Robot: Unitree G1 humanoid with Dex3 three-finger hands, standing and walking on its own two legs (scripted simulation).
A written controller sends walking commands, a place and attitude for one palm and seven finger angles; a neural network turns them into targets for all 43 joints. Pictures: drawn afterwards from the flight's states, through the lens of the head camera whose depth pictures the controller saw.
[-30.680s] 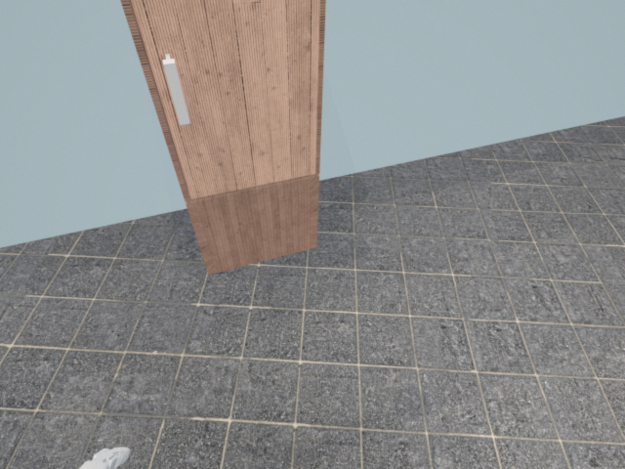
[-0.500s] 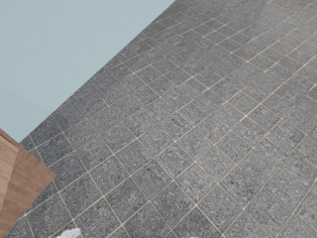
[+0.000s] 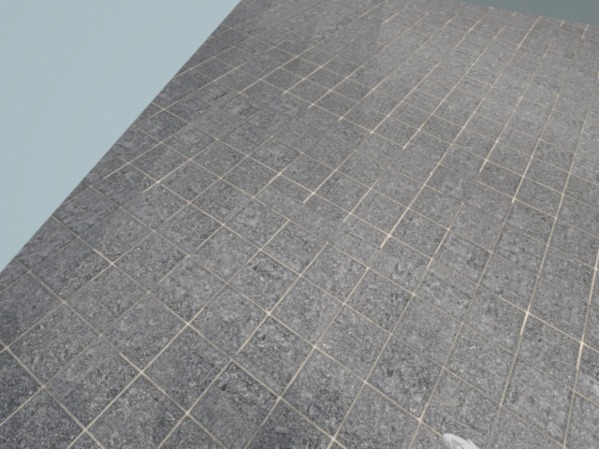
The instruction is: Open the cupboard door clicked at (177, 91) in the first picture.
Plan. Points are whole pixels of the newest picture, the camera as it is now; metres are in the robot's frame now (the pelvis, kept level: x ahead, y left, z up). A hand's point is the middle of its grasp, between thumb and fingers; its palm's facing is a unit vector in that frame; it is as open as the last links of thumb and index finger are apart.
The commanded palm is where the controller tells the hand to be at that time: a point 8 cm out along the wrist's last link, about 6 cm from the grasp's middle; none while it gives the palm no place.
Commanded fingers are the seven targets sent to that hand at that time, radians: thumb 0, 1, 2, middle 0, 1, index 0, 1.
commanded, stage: walk to a spot facing it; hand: left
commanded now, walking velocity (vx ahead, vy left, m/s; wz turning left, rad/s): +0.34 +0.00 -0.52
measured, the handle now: out of the picture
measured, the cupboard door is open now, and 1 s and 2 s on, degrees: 38 38 38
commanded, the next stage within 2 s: turn to face it in 0.70 s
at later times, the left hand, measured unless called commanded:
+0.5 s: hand (280, 310) +0.36 +0.05 -0.15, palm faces -0.27 -0.94 -0.22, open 7.3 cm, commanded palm none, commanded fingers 0.00 0.90 0.90 -0.20 -0.30 -0.20 -0.30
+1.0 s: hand (297, 304) +0.39 +0.02 -0.18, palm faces -0.09 -0.98 -0.16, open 7.4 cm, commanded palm none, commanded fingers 0.00 0.90 0.90 -0.20 -0.30 -0.20 -0.30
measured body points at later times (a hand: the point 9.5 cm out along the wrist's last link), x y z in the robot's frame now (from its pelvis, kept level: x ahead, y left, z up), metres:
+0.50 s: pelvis +0.21 -0.10 +0.01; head +0.25 -0.12 +0.45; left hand +0.38 +0.10 -0.13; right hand +0.12 -0.32 -0.15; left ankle +0.20 +0.09 -0.64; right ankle +0.23 -0.14 -0.73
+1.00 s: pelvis +0.46 -0.15 -0.01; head +0.48 -0.14 +0.44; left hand +0.40 +0.07 -0.16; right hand +0.52 -0.39 -0.15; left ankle +0.53 -0.09 -0.73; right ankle +0.28 -0.18 -0.64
